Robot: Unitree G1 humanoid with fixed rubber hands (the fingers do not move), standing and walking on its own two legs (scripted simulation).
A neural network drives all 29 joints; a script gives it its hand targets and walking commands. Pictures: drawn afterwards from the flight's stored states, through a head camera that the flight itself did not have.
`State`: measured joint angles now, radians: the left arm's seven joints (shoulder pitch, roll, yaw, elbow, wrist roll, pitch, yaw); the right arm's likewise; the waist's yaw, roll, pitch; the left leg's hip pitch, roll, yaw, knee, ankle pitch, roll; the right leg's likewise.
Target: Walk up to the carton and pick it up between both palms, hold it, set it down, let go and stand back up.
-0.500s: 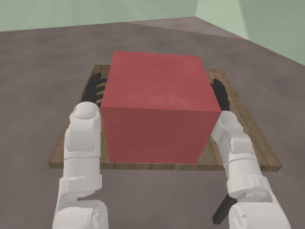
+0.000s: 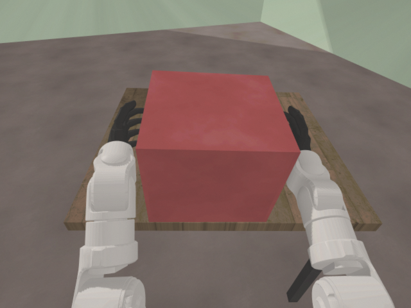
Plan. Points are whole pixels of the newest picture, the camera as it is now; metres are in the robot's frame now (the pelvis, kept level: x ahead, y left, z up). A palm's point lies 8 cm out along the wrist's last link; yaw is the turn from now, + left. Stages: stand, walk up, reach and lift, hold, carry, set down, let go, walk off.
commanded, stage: hold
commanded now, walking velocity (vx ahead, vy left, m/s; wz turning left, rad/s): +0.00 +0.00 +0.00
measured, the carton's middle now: (210, 147) +0.38 +0.01 +0.16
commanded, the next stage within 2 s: none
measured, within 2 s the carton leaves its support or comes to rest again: neither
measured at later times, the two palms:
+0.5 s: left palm (120, 144) +0.36 +0.17 +0.19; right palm (294, 150) +0.36 -0.15 +0.18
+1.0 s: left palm (120, 144) +0.36 +0.17 +0.19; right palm (294, 149) +0.36 -0.15 +0.18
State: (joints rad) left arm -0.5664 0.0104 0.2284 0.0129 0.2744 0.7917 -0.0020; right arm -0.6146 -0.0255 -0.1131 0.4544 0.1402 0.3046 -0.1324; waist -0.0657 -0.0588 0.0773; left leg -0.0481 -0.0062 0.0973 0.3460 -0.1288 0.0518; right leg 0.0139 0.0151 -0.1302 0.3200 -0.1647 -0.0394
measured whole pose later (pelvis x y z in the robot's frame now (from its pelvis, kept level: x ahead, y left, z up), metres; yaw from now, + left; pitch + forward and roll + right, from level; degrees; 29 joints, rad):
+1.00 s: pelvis +0.00 +0.00 +0.00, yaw +0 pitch -9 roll -1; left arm -0.59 0.02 0.24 0.06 0.28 0.79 -0.01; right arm -0.63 -0.02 -0.11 0.49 0.14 0.30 -0.14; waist -0.06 -0.07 0.07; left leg -0.06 0.00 0.09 0.34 -0.12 0.05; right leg 0.01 0.02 -0.13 0.31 -0.16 -0.04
